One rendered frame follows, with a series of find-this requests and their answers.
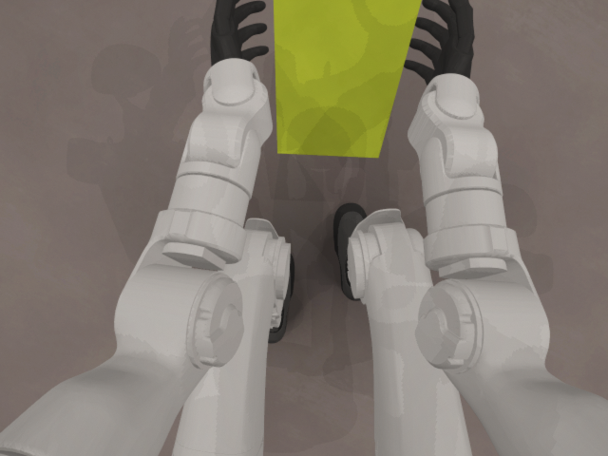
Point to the robot right forearm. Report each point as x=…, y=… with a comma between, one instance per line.
x=467, y=237

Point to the robot left shin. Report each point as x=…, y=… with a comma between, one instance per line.
x=265, y=225

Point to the left robot upper arm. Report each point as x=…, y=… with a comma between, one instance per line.
x=172, y=325

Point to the right robot upper arm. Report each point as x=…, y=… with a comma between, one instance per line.
x=491, y=339

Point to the carton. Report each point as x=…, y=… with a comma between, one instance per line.
x=338, y=64

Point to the robot left forearm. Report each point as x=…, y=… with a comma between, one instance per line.
x=203, y=225

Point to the right robot thigh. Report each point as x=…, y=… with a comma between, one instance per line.
x=417, y=410

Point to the robot left hand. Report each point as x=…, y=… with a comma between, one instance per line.
x=227, y=39

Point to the robot right hand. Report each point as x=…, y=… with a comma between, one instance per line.
x=456, y=53

